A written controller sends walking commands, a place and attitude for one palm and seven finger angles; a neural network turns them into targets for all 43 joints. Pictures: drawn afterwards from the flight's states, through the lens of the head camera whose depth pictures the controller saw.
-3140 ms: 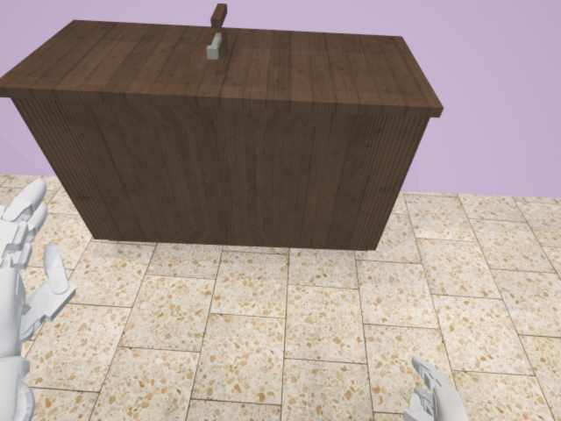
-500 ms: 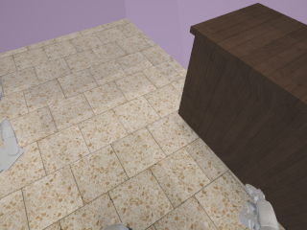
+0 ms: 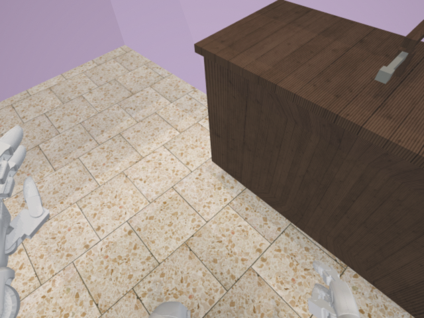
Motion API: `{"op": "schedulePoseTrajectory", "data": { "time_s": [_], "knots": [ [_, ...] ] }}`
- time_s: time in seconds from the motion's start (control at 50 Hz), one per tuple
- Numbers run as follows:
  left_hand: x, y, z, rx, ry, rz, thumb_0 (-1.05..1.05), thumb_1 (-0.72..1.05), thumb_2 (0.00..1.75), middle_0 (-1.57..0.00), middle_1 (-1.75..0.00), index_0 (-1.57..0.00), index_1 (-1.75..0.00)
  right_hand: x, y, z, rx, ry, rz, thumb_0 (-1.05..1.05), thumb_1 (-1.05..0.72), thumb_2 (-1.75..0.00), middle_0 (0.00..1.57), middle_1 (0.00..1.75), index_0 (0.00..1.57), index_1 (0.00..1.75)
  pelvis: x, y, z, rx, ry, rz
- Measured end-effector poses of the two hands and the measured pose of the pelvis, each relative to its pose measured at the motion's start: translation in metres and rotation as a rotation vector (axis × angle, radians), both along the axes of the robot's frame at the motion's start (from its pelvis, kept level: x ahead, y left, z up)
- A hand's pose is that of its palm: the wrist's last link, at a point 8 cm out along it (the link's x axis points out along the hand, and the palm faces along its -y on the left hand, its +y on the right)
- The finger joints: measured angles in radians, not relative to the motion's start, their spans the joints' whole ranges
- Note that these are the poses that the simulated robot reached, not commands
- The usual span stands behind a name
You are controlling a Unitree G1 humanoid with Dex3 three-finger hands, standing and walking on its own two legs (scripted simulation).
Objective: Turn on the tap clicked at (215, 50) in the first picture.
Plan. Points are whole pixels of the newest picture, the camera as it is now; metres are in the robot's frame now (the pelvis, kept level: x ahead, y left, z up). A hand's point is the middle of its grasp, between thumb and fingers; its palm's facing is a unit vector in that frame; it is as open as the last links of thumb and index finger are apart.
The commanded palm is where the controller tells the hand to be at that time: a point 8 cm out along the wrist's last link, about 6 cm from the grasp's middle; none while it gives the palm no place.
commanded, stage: turn to face it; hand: left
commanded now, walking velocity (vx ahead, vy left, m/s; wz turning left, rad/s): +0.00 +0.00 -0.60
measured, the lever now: (384, 74) +0.66 -0.38 +0.08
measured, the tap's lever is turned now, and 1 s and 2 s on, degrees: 0 0 0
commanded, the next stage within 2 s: take the last steps up to it in 1.74 s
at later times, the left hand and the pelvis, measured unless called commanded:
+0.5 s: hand (112, 214) +0.22 +0.14 +0.17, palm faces +0.16 -0.88 -0.46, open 7.4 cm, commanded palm +0.18 +0.20 +0.18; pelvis -0.06 -0.02 -0.02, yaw -19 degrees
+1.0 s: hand (164, 253) +0.17 +0.07 +0.18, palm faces -0.10 -0.89 -0.44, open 7.4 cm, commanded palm +0.15 +0.12 +0.18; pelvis -0.14 -0.02 +0.00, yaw -35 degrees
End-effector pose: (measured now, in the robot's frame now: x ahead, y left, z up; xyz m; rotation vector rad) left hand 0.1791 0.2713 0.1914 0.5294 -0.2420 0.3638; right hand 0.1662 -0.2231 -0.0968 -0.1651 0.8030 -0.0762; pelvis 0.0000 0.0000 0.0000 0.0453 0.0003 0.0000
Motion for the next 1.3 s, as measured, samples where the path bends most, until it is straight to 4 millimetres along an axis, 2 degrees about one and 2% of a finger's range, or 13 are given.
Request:
{"op": "schedulePoseTrajectory", "data": {
  "time_s": [0.1,0.18,0.26,0.38,0.48,0.58,0.7,0.82,1.0,1.06,1.14,1.2,1.3],
  "knots": [
    [0.007,-0.014,0.008,0.027,-0.016,-0.097,0.02,0.89,0.9,-0.21,-0.3,-0.22,-0.3,-0.035,-0.043,0.015,-0.083,0.022,-0.111,0.01,-0.91,-0.9,0.2,0.3,0.2,0.3,-0.007,-0.003,0.004,0.006,0.021,-0.058],
    [0.008,-0.018,0.014,0.028,-0.063,-0.153,0.02,0.89,0.9,-0.21,-0.3,-0.22,-0.3,-0.058,-0.058,0.026,-0.124,0.021,-0.165,0.01,-0.91,-0.9,0.19,0.3,0.2,0.29,-0.016,-0.001,0.003,0.006,0.031,-0.105],
    [0.007,-0.018,0.009,0.01,-0.101,-0.2,0.02,0.89,0.9,-0.21,-0.3,-0.22,-0.3,-0.077,-0.057,0.03,-0.139,-0.001,-0.203,0.01,-0.91,-0.9,0.19,0.3,0.2,0.29,-0.027,0.005,-0.002,-0.007,0.028,-0.145],
    [0.009,-0.027,-0.001,0.003,-0.056,-0.218,0.02,0.89,0.9,-0.21,-0.3,-0.21,-0.3,-0.102,-0.034,0.021,-0.042,-0.051,-0.263,0.01,-0.91,-0.9,0.19,0.3,0.2,0.29,-0.041,0.004,-0.004,-0.024,-0.008,-0.244],
    [0.013,-0.069,-0.004,0.021,-0.048,-0.291,0.02,0.89,0.9,-0.2,-0.3,-0.21,-0.3,-0.127,-0.023,-0.004,0.067,-0.06,-0.267,0.01,-0.91,-0.9,0.2,0.3,0.2,0.3,-0.054,-0.012,-0.013,-0.047,-0.026,-0.321],
    [0.016,-0.112,-0.003,0.027,-0.055,-0.401,0.02,0.89,0.9,-0.21,-0.3,-0.21,-0.3,-0.166,-0.038,-0.022,0.093,0.014,-0.322,0.01,-0.9,-0.9,0.2,0.3,0.21,0.3,-0.079,-0.023,-0.016,-0.041,-0.03,-0.365],
    [0.002,-0.136,0.01,0.069,-0.022,-0.509,0.02,0.89,0.9,-0.21,-0.3,-0.22,-0.3,-0.222,-0.069,-0.009,0.031,0.072,-0.455,0.01,-0.91,-0.9,0.2,0.3,0.2,0.3,-0.096,-0.027,-0.004,-0.003,-0.007,-0.443],
    [-0.006,-0.136,0.012,0.052,-0.039,-0.536,0.02,0.89,0.9,-0.21,-0.3,-0.22,-0.3,-0.265,-0.092,0.01,-0.056,0.079,-0.541,0.01,-0.91,-0.9,0.2,0.3,0.2,0.3,-0.111,-0.023,0.0,0.018,0.011,-0.509],
    [-0.017,-0.152,0.001,0.001,-0.056,-0.604,0.02,0.89,0.9,-0.21,-0.3,-0.21,-0.3,-0.301,-0.084,0.022,-0.067,-0.038,-0.633,0.01,-0.91,-0.9,0.19,0.3,0.2,0.29,-0.139,-0.016,-0.004,-0.009,-0.019,-0.607],
    [-0.025,-0.168,0.0,0.004,-0.036,-0.622,0.02,0.89,0.9,-0.21,-0.3,-0.21,-0.3,-0.311,-0.075,0.014,-0.008,-0.068,-0.65,0.01,-0.91,-0.9,0.2,0.3,0.2,0.3,-0.147,-0.022,-0.004,-0.031,-0.012,-0.656],
    [-0.035,-0.206,-0.004,0.051,-0.051,-0.679,0.02,0.89,0.9,-0.2,-0.3,-0.21,-0.3,-0.334,-0.071,-0.011,0.058,-0.08,-0.657,0.01,-0.91,-0.9,0.2,0.3,0.2,0.3,-0.167,-0.036,-0.017,-0.052,-0.011,-0.708],
    [-0.041,-0.234,-0.006,0.038,-0.05,-0.739,0.02,0.89,0.9,-0.21,-0.3,-0.21,-0.3,-0.361,-0.073,-0.025,0.083,-0.012,-0.684,0.01,-0.91,-0.9,0.2,0.3,0.2,0.3,-0.185,-0.038,-0.017,-0.044,-0.014,-0.732],
    [-0.057,-0.262,-0.001,0.069,0.001,-0.853,0.02,0.89,0.9,-0.21,-0.3,-0.22,-0.3,-0.414,-0.08,-0.019,0.073,0.069,-0.802,0.01,-0.91,-0.9,0.2,0.3,0.2,0.3,-0.202,-0.039,-0.006,-0.018,-0.004,-0.799]
  ]
}}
